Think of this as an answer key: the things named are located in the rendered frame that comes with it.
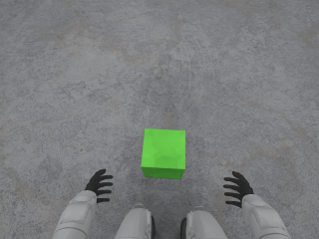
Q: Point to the robot left thigh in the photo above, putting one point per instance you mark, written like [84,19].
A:
[136,224]

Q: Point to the robot right hand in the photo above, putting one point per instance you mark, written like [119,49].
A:
[243,188]

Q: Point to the robot left forearm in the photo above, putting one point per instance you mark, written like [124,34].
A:
[75,221]

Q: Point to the carton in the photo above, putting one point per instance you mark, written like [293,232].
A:
[163,153]

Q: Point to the robot left hand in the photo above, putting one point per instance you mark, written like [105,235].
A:
[94,185]

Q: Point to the robot right forearm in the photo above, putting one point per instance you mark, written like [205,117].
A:
[264,221]

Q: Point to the robot left shin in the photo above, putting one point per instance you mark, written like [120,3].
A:
[141,206]

